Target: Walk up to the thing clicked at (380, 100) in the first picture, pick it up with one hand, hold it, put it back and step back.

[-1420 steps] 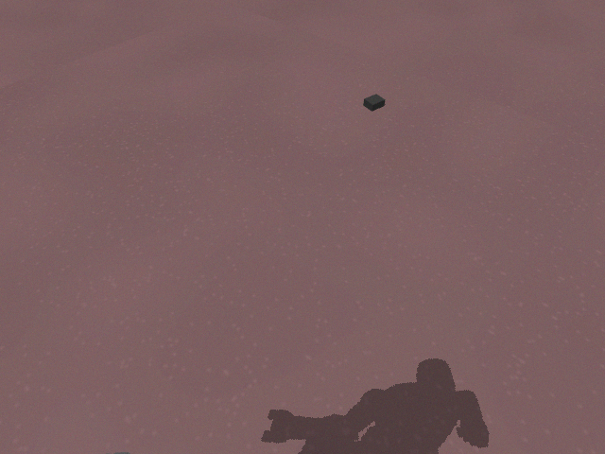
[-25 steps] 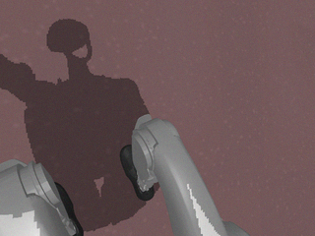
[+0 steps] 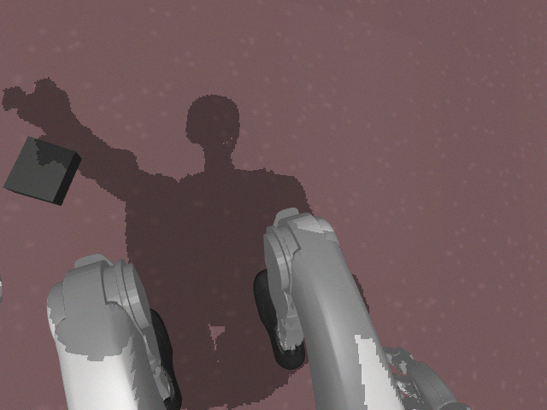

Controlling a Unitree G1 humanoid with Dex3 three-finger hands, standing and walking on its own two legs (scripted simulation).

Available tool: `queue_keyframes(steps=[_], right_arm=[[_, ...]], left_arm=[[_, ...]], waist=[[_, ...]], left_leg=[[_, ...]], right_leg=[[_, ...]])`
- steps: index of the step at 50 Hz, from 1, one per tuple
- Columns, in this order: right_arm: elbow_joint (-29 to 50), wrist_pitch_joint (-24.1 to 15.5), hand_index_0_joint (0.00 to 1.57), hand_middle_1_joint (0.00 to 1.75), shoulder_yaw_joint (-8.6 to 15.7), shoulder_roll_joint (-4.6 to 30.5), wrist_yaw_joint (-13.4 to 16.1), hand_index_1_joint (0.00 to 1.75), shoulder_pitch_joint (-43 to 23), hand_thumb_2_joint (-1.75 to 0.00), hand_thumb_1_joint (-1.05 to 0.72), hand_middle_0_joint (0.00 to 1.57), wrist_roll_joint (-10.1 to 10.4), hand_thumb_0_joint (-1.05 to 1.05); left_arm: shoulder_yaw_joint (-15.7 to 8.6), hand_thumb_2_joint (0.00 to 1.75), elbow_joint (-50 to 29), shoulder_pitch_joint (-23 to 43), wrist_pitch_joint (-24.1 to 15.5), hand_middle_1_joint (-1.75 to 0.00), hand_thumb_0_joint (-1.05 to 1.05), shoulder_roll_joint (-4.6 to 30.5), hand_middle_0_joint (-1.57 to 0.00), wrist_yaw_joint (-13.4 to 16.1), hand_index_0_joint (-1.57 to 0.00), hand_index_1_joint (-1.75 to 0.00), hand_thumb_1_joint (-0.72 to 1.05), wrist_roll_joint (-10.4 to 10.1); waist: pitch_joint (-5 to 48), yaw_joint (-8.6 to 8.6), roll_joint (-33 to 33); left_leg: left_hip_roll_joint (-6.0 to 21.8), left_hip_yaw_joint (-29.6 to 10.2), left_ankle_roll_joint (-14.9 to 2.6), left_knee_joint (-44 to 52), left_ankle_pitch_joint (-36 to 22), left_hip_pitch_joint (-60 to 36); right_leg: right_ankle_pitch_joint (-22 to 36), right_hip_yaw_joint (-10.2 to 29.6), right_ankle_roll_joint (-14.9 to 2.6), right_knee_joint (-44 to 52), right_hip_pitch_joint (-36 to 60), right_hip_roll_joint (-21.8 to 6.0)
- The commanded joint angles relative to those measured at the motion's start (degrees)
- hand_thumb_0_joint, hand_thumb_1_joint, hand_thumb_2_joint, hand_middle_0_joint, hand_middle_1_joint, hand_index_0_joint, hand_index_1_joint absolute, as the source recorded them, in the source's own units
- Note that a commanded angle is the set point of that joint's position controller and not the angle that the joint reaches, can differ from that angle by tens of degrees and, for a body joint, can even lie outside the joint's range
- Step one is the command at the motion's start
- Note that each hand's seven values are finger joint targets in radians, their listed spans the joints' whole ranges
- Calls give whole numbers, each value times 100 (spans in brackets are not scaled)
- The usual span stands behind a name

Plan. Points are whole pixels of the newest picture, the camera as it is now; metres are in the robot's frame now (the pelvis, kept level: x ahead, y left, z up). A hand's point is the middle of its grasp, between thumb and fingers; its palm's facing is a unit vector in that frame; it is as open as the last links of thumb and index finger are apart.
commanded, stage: withdraw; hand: left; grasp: from above
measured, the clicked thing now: (45, 172) +0.50 +0.28 -0.31
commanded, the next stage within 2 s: home in 0.04 s
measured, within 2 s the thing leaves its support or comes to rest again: neither
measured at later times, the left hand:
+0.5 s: hand out of the picture +0.45 +0.29 -0.09, palm faces -0.32 -0.23 -0.92, open 9.4 cm
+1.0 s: hand out of the picture +0.28 +0.23 +0.12, palm faces -0.06 -0.87 -0.49, open 7.3 cm
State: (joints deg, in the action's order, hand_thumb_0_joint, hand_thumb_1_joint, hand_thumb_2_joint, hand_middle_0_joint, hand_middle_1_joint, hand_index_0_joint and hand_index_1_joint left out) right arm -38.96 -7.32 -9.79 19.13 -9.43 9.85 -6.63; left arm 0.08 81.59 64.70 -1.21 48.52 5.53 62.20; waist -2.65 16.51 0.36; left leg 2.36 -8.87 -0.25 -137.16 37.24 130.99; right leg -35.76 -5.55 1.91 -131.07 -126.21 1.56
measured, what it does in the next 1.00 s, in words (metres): rises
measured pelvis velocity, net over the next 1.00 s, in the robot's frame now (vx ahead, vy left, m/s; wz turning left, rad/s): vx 0.02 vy -0.01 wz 0.13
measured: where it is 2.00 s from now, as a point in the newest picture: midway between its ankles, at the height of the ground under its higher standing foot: (225, 359)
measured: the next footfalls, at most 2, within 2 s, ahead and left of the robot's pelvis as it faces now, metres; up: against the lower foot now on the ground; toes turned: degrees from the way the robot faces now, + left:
none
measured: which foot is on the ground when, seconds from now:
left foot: down 0.00-1.00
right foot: down 0.00-1.00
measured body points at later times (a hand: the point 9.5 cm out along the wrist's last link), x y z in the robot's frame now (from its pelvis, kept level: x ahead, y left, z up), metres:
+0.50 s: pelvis +0.01 +0.00 +0.04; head +0.22 +0.07 +0.43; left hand +0.46 +0.30 -0.04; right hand +0.12 -0.27 -0.07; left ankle +0.09 +0.13 -0.30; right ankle +0.12 -0.12 -0.30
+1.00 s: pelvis +0.02 -0.01 +0.22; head +0.15 +0.03 +0.65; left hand +0.28 +0.27 +0.15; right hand +0.24 -0.23 +0.12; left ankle +0.09 +0.13 -0.30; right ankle +0.12 -0.12 -0.30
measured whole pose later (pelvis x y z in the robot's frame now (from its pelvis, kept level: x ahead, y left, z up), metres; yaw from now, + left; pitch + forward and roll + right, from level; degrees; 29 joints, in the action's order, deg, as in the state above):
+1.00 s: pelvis +0.02 -0.01 +0.22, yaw +7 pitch +27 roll -3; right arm -33.5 -3.8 0.8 13.4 2.5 5.8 2.2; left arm -0.2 16.8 1.7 12.1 19.5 4.0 12.5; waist 12.0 3.2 -2.0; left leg 2.0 -3.6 0.7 -96.5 34.4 89.8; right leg -34.5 -2.8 0.4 -94.2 -87.2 -0.4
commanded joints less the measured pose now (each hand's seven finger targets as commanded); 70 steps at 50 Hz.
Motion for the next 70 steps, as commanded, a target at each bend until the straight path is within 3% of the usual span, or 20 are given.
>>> queue_keyframes(steps=[1,5,7,11,14,16,20,22,26,27,28,33,35,38,41,45,49,54,62,70], right_arm=[[49,171,20,30,434,1518,301,30,1410,-89,-88,20,-10,0],[63,340,20,30,521,1564,386,30,1450,-89,-89,20,-100,0],[161,417,20,30,654,1595,415,30,1434,-89,-89,20,-106,0],[445,597,20,30,965,1597,418,30,1266,-89,-88,20,-60,0],[493,631,20,30,1121,1406,400,30,1264,-90,-89,20,-4,0],[500,630,20,30,1208,1345,406,30,1308,-90,-89,20,45,0],[447,638,20,30,1345,1135,409,30,1277,-90,-89,20,218,0],[457,668,20,30,1433,1091,430,30,1188,-90,-89,20,337,0],[632,696,20,30,1457,963,521,30,843,-90,-89,20,514,0],[778,692,20,30,1454,986,560,30,701,-90,-89,20,558,0],[732,667,20,30,1415,869,578,30,664,-90,-89,20,593,0],[915,423,20,30,1413,641,705,30,405,-90,-90,20,690,0],[1010,374,20,30,1442,569,789,30,233,-90,-90,20,741,0],[1020,313,20,30,1401,477,914,30,55,-90,-90,20,807,0],[1114,286,20,30,1453,473,1036,30,-24,-90,-90,20,864,0],[1234,166,20,30,1468,409,1222,30,-132,-90,-90,20,917,0],[1291,8,20,30,1369,336,1388,30,-250,-90,-90,20,947,0],[1259,-143,20,30,1234,198,1570,30,-74,-90,-90,20,943,0],[1427,-327,20,30,1063,59,1849,30,278,-90,-90,20,922,0],[1660,-520,20,30,1018,-24,2059,30,511,-90,-90,20,836,0]], left_arm=[[22,88,-1049,1605,-714,-92,0,1090,-18,111,-20,-90,-36,345],[-64,84,-1682,1187,-1155,-88,0,1105,-20,201,-22,-86,-32,438],[-317,81,-2399,986,-1334,-85,0,1353,-23,383,-25,-82,-29,419],[-1021,108,-3879,370,-1323,-71,0,1895,-28,959,-25,-73,3,465],[-934,105,-4174,360,-1048,-62,0,1415,-26,1237,-24,-63,27,302],[-997,100,-4213,182,-792,-55,0,1229,-24,1359,-23,-56,38,72],[-513,106,-4198,-583,-247,-57,0,241,-25,1153,-24,-58,47,-477],[-313,109,-4038,-1143,-14,-57,0,-123,-26,824,-24,-58,54,-899],[49,106,-4203,-2356,330,-55,0,-864,-25,127,-24,-56,54,-1953],[-92,106,-4357,-2591,377,-54,0,-751,-25,-5,-24,-55,56,-2216],[269,103,-4691,-2574,368,-51,0,-1193,-24,-178,-23,-52,59,-2463],[-129,105,-5730,-2984,126,-45,0,-1166,-24,-416,-23,-46,81,-3360],[-517,100,-6333,-3208,56,-39,0,-992,-23,-254,-22,-39,88,-3533],[-706,90,-6659,-3849,122,-30,0,-1221,-20,56,-20,-30,89,-3610],[-652,91,-6991,-4296,389,-31,0,-1514,-20,168,-20,-31,90,-3827],[-371,97,-7453,-5207,897,-35,0,-2035,-22,30,-21,-35,92,-4632],[-331,90,-7908,-5772,1251,-30,0,-2164,-20,-45,-20,-30,90,-5357],[-456,90,-7934,-6568,1473,-30,0,-2409,-20,8,-20,-30,90,-5803],[-574,90,-8659,-7714,1994,-30,0,-2856,-20,24,-20,-30,90,-6373],[-605,90,-9594,-8995,2379,-30,0,-3039,-20,-73,-20,-30,90,-6614]], waist=[[3603,313,-1471],[3987,89,-2039],[4470,-115,-2459],[5389,-625,-3033],[5489,-455,-2854],[5517,-518,-2737],[5629,-733,-2655],[5456,-853,-2284],[4265,-812,-954],[4090,-833,-576],[4012,-765,-542],[4293,-990,-108],[4633,-1197,-485],[4525,-1314,-785],[4491,-1275,-872],[4316,-1228,-615],[3950,-1156,-416],[3039,-1152,-496],[2634,-1207,-597],[2226,-1297,-449]], left_leg=[[-83,459,-16,1146,-805,-2472],[-85,418,98,1157,-1378,-3119],[-79,385,132,1198,-1658,-3608],[-75,380,161,1356,-2147,-4439],[-28,414,74,1490,-1893,-4407],[-36,498,12,1633,-1657,-4285],[-51,509,-44,2364,-988,-4312],[-71,502,-108,2706,-571,-4097],[-117,435,-250,3230,116,-3301],[-115,416,-290,3328,267,-3164],[-127,438,-286,3422,237,-3208],[-189,644,-322,3557,-193,-3655],[-198,693,-274,3828,-145,-4186],[-187,670,-208,4346,-99,-4763],[-162,585,-176,4874,-6,-5341],[-150,464,-184,5554,134,-6040],[-150,424,-169,6024,-89,-6561],[-138,344,-120,6812,-425,-7215],[-185,523,-67,7824,-1447,-8552],[-211,613,-70,8516,-2509,-9512]], right_leg=[[739,-579,-415,1368,1904,250],[1112,-670,-460,1215,1839,195],[1278,-658,-484,1162,1847,165],[1580,-539,-518,1044,1946,102],[1522,-485,-502,1198,1859,106],[1425,-425,-474,1387,1940,89],[1084,-349,-426,1726,2194,106],[833,-273,-408,1974,2354,154],[372,-150,-339,2556,2705,172],[244,-116,-315,2736,2900,170],[301,-85,-306,2904,3063,147],[563,186,-282,3493,3912,67],[462,295,-299,3677,4146,25],[435,324,-332,3931,4296,-9],[385,319,-329,4325,4612,-21],[244,325,-284,5039,5256,-20],[390,364,-256,5606,5891,-20],[621,367,-274,6289,6446,-26],[1415,368,-261,7478,7901,-39],[2365,227,-240,8305,9033,5]])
